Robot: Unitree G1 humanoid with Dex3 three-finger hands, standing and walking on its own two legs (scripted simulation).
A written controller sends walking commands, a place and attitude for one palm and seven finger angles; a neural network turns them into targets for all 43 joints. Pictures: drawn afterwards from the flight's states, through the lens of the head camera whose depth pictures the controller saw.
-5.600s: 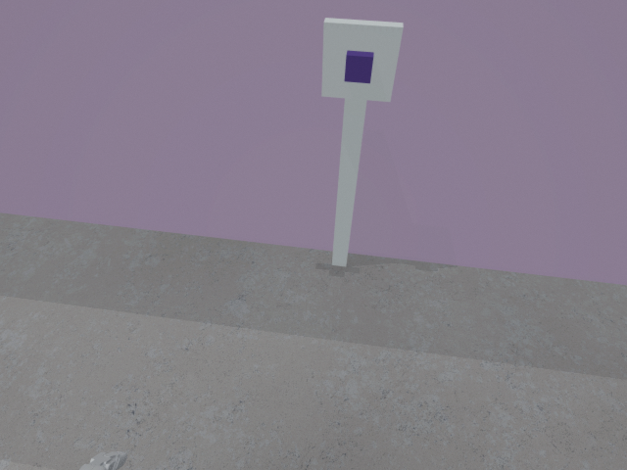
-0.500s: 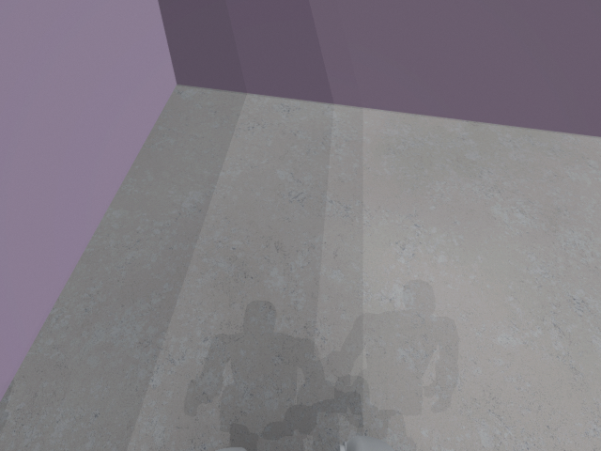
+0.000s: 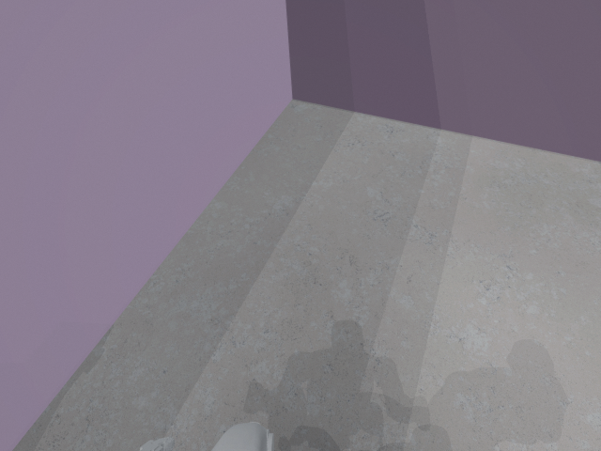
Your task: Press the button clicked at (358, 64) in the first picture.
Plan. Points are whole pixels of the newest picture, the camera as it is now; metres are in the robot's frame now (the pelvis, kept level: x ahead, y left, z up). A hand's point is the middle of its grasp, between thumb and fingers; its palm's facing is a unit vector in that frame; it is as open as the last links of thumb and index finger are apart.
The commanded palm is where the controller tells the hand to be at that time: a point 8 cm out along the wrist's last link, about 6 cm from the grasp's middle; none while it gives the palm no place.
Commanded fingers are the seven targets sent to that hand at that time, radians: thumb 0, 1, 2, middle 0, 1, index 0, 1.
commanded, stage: turn to face it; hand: left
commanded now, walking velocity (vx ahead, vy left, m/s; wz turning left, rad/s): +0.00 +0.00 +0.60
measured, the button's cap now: out of the picture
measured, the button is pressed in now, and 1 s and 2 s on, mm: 0 0 0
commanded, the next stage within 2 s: take the last steps up to it in 1.78 s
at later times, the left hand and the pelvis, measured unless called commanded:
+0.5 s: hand out of the picture +0.02 +0.27 -0.16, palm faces +0.32 -0.91 -0.28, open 7.4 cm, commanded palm none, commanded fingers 0.00 0.90 0.90 -0.20 -0.30 -0.20 -0.30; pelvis -0.01 +0.02 +0.00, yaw +18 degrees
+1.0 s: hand out of the picture -0.09 +0.21 -0.17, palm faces +0.61 -0.76 -0.23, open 7.4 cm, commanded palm none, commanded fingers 0.00 0.90 0.90 -0.20 -0.30 -0.20 -0.30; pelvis -0.02 +0.01 -0.01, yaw +38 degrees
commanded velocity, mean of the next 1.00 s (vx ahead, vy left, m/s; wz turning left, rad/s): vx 0.00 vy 0.00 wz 0.60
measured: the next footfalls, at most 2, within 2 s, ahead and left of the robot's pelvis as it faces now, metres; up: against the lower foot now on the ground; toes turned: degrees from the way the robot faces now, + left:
left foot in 0.22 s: +0.02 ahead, +0.15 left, +0.00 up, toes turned +16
right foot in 0.62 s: +0.09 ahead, -0.09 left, +0.00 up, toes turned +19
